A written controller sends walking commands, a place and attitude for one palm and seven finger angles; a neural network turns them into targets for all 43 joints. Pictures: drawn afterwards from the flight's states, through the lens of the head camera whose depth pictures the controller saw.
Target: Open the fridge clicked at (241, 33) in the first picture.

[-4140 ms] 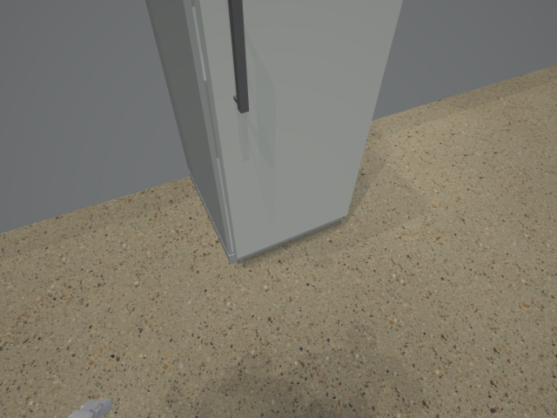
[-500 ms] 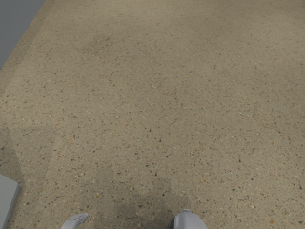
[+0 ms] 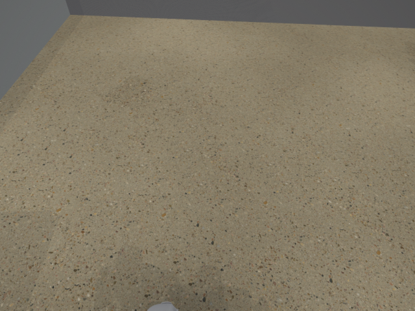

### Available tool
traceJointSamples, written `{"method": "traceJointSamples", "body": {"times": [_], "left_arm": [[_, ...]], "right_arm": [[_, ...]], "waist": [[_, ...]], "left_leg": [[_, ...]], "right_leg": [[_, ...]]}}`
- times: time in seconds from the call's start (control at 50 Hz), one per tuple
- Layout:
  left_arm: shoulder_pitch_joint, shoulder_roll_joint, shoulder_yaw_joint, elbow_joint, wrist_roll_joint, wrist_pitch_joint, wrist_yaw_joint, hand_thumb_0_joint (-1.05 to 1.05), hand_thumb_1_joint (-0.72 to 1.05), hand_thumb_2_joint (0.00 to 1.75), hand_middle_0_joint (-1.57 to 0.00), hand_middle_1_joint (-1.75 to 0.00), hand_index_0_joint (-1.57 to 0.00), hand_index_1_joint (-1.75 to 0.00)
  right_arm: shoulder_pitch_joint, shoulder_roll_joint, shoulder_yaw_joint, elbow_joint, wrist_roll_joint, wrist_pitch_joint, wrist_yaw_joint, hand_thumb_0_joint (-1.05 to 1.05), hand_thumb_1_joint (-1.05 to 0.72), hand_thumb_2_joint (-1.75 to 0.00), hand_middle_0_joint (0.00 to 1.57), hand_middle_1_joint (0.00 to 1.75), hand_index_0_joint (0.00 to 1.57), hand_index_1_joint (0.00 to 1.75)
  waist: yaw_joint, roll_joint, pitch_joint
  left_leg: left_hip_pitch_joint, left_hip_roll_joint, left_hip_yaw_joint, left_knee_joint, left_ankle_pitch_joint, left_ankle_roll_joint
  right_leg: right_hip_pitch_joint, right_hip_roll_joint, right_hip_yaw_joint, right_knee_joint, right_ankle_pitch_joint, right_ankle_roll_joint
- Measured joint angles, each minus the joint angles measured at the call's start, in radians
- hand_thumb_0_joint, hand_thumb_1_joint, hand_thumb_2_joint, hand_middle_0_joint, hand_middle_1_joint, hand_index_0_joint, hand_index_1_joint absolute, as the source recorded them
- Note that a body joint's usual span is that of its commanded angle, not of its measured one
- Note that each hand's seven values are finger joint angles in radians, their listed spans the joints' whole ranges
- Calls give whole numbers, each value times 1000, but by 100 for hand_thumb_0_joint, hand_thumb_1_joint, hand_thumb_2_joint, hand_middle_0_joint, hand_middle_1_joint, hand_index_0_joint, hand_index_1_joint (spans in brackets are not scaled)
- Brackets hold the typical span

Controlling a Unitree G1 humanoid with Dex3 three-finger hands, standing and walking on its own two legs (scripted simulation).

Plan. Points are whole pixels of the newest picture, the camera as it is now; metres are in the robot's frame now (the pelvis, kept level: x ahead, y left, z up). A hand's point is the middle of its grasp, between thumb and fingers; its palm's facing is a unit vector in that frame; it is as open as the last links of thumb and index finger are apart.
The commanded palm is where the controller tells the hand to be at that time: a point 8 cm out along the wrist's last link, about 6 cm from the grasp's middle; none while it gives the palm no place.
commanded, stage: turn to face it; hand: left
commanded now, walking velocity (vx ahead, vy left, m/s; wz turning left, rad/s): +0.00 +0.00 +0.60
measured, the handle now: out of the picture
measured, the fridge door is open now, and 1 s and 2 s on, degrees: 0 0 0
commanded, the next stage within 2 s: none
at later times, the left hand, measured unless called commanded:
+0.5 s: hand out of the picture +0.11 +0.26 -0.16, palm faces +0.27 -0.94 -0.22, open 7.4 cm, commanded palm none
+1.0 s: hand out of the picture +0.00 +0.18 -0.14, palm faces +0.55 -0.79 -0.27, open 7.4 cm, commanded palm none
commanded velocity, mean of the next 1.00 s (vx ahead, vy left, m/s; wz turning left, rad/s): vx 0.00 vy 0.00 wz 0.60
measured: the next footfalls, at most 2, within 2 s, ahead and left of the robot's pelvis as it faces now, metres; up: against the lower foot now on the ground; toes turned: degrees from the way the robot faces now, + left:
left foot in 0.02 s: +0.14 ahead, +0.10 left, +0.00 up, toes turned +8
right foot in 0.74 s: +0.13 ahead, -0.13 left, +0.00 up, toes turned +25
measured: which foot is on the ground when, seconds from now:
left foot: up 0.00-0.00, down 0.02-0.74, up 0.76-1.00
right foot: down 0.00-0.04, up 0.06-0.72, down 0.74-1.00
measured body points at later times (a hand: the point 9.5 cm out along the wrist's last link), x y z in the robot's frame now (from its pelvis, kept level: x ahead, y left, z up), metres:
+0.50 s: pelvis +0.05 +0.03 +0.01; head +0.08 +0.07 +0.46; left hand +0.09 +0.31 -0.14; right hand +0.14 -0.21 -0.13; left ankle +0.10 +0.09 -0.73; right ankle +0.08 -0.16 -0.66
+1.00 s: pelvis +0.06 -0.02 +0.01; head +0.10 -0.02 +0.46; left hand -0.02 +0.22 -0.12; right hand +0.26 -0.22 -0.14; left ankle -0.02 +0.11 -0.66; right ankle +0.09 -0.14 -0.73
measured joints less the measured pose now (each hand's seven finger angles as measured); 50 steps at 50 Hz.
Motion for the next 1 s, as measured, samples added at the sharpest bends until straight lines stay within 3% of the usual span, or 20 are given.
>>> {"method": "traceJointSamples", "body": {"times": [0.02,0.06,0.08,0.12,0.16,0.26,0.38,0.6,0.68,0.72,0.76,0.8,0.88,0.94,1.0], "left_arm": [[8,-2,0,1,-1,5,2,0,91,90,-20,-30,-20,-30],[11,2,4,2,-8,22,5,1,91,90,-20,-30,-20,-30],[6,3,5,-1,-10,33,8,1,91,90,-20,-30,-20,-30],[-5,2,10,-5,-9,53,8,1,91,90,-20,-30,-20,-29],[-18,4,19,-11,-5,63,2,1,91,90,-20,-30,-20,-29],[-48,17,41,-47,2,75,-4,1,90,90,-20,-30,-20,-29],[-91,47,59,-83,4,87,1,1,90,90,-20,-29,-20,-29],[-174,55,47,-151,-6,95,6,1,90,90,-20,-29,-20,-29],[-175,40,34,-180,-13,89,8,1,90,90,-20,-29,-20,-29],[-156,37,28,-194,-16,81,7,1,90,90,-20,-30,-20,-29],[-133,35,22,-198,-7,75,11,1,90,90,-20,-30,-20,-30],[-112,26,15,-188,-6,83,12,1,90,90,-20,-30,-20,-30],[-75,20,7,-170,-5,75,10,1,90,90,-20,-30,-20,-30],[-58,15,1,-166,-2,65,7,1,90,90,-20,-30,-20,-30],[-39,12,-4,-165,3,60,3,1,90,90,-20,-30,-20,-30]], "right_arm": [[4,4,4,1,-1,0,2,0,-91,-90,19,30,20,30],[7,16,8,-1,-7,-3,5,0,-91,-90,19,30,20,30],[5,21,13,-6,-7,-1,3,0,-91,-90,20,30,20,30],[5,27,17,-12,-6,5,-3,0,-90,-90,20,30,20,30],[12,31,12,-16,-4,11,-11,0,-91,-90,20,30,20,30],[41,15,-5,-21,-1,16,-17,0,-92,-90,20,30,21,30],[84,6,-20,-20,0,23,-15,0,-91,-90,20,30,21,30],[114,-22,-44,-34,-7,45,-10,1,-90,-90,20,30,20,30],[110,-43,-55,-45,-9,59,-6,1,-90,-90,20,30,20,30],[108,-53,-62,-52,-5,67,-1,1,-90,-90,20,30,20,30],[100,-62,-72,-58,-2,73,-1,1,-90,-90,20,30,20,30],[98,-74,-78,-62,-8,79,0,1,-90,-90,20,30,20,30],[90,-93,-77,-72,-8,84,14,1,-90,-90,20,30,20,30],[75,-102,-73,-71,-7,92,18,1,-90,-90,20,30,20,30],[48,-106,-66,-62,-6,103,20,1,-91,-90,19,30,20,30]], "waist": [[3,-6,3],[6,-40,13],[10,-51,25],[10,-55,40],[4,-52,47],[-9,-45,38],[-32,-34,16],[-73,-3,0],[-75,17,-2],[-66,20,-9],[-52,21,-10],[-54,29,-5],[-54,20,16],[-49,8,36],[-34,-5,54]], "left_leg": [[36,-12,5,-50,34,7],[61,-51,14,-66,-17,90],[58,-64,16,-51,-37,114],[64,-81,14,-60,-40,130],[80,-98,5,-104,-19,135],[112,-137,-31,-220,39,149],[124,-167,-101,-271,67,150],[109,-213,-240,-268,89,121],[94,-229,-291,-256,97,95],[80,-243,-306,-236,93,77],[18,-244,-275,-98,-71,41],[-50,-226,-215,120,-185,16],[-113,-148,-131,409,-168,-21],[-102,-97,-111,439,-168,-40],[-57,-65,-97,364,-196,-47]], "right_leg": [[4,-8,-9,31,-29,11],[-43,-50,-16,178,-95,32],[-92,-60,4,301,-153,43],[-197,-62,49,530,-208,57],[-281,-74,74,650,-172,67],[-396,-111,123,674,-55,91],[-416,-115,158,628,-13,116],[-333,-48,175,437,-90,106],[-262,-17,179,291,-88,83],[-190,-16,172,136,-37,63],[-164,-26,160,65,39,17],[-143,-41,129,67,36,13],[-92,-79,76,40,29,18],[-78,-112,35,50,15,23],[-76,-145,-3,69,-3,34]]}}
